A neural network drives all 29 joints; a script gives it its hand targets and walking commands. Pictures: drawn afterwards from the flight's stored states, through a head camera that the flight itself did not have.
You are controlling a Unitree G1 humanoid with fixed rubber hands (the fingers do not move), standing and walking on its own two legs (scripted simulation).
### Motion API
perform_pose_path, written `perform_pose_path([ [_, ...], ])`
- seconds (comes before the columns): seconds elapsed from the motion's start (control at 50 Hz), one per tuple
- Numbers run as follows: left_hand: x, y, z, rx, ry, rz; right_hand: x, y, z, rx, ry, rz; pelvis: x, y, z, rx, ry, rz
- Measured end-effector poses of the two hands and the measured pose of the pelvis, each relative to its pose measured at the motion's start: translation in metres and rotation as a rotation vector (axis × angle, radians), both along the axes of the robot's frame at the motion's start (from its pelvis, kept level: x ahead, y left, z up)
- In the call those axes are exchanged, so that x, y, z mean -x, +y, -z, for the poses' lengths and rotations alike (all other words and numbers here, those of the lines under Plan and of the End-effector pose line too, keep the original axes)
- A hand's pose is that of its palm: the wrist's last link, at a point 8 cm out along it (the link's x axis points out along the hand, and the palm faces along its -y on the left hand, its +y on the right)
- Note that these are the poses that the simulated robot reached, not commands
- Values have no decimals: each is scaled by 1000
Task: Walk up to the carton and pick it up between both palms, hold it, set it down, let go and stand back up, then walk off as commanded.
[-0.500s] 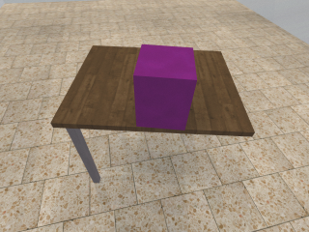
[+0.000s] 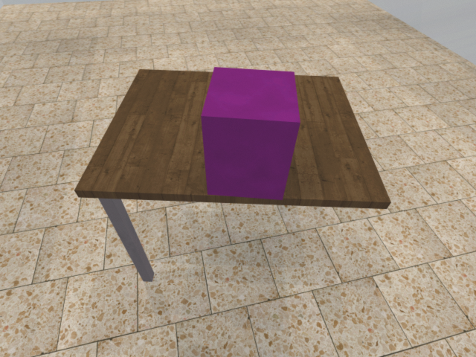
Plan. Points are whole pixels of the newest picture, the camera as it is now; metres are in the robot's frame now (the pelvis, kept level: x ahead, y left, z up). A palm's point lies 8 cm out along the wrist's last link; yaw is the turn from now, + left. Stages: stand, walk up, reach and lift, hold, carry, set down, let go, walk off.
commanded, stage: stand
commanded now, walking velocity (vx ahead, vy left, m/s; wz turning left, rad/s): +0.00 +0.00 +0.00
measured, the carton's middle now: (249, 135) +0.64 -0.01 +0.01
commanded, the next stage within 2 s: none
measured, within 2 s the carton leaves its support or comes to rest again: neither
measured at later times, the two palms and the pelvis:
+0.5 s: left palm out of the picture +0.07 +0.32 -0.11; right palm out of the picture +0.07 -0.32 -0.11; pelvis +0.00 +0.00 +0.00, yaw +0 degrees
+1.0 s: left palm out of the picture +0.07 +0.31 -0.11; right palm out of the picture +0.07 -0.32 -0.11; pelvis +0.00 +0.00 +0.00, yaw +0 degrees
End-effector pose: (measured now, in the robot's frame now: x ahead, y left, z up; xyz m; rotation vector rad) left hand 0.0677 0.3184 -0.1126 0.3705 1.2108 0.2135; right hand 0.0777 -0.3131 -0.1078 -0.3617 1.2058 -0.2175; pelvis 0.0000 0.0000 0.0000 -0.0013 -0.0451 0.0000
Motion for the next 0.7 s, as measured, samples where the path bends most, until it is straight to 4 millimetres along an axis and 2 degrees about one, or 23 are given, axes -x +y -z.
perform_pose_path([
  [0.3, -9, -4, -1, 5, -20, 11, 4, -6, -1, 10, 5, 7, 0, -1, 0, -1, 1, 4],
  [0.7, -2, -4, 0, 9, -10, 12, 6, -4, -1, 9, 4, 7, 2, 0, 0, 0, -3, 4],
])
